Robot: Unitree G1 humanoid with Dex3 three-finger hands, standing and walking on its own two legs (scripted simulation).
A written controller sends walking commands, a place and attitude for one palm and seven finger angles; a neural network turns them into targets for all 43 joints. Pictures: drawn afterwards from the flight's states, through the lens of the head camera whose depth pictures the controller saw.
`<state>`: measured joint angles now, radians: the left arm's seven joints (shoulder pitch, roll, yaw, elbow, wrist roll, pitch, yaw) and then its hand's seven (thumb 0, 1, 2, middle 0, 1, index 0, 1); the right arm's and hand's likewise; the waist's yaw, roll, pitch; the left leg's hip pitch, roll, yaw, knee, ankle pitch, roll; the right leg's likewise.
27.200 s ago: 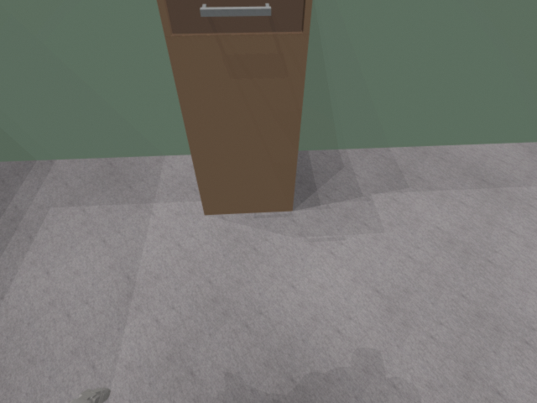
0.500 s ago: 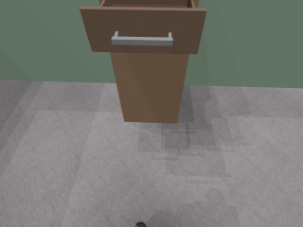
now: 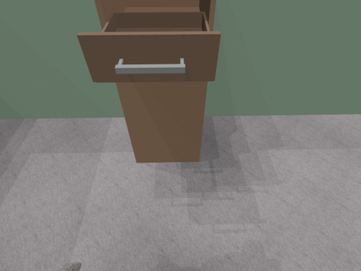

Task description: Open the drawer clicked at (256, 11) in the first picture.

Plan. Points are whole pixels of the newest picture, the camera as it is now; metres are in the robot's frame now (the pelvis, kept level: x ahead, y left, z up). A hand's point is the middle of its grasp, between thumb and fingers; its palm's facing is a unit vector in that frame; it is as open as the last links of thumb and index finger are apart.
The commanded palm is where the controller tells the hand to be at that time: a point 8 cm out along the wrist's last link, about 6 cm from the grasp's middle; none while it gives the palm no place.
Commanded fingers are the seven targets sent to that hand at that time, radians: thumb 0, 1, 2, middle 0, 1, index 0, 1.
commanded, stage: let the arm hang, fingers relaxed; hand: left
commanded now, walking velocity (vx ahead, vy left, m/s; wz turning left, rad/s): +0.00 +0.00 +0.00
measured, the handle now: (151, 65) +0.61 +0.11 +0.15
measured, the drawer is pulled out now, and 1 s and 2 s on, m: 0.29 0.29 0.29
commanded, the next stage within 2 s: look to check the result in 0.02 s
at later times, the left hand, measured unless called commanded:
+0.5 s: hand out of the picture +0.10 +0.24 -0.16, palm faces -0.05 -0.94 -0.35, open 7.4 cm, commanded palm none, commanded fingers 0.00 0.90 0.90 -0.20 -0.30 -0.20 -0.30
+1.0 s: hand out of the picture +0.11 +0.24 -0.16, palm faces -0.04 -0.94 -0.34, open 7.4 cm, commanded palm none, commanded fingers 0.00 0.90 0.90 -0.20 -0.30 -0.20 -0.30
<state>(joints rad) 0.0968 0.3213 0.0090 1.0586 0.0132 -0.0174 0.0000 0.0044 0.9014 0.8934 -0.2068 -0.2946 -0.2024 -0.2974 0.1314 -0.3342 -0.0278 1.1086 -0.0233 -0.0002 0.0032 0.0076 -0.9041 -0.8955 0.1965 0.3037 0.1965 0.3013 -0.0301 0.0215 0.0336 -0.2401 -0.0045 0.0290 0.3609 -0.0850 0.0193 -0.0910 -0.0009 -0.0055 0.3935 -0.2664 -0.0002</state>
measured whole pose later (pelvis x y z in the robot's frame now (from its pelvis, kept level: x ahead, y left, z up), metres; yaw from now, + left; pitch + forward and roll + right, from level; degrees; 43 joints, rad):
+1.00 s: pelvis +0.04 +0.00 +0.00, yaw -1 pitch -2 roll +0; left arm 0.13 0.33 0.00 1.10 0.01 -0.01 0.01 0.01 0.90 0.89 -0.21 -0.29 -0.20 -0.30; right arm 0.08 -0.33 -0.01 1.12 -0.01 0.00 -0.01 0.01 -0.90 -0.90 0.20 0.30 0.20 0.30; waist -0.01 0.00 0.07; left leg -0.17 -0.01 0.04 0.32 -0.13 0.01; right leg 0.01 0.00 0.01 0.27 -0.26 0.00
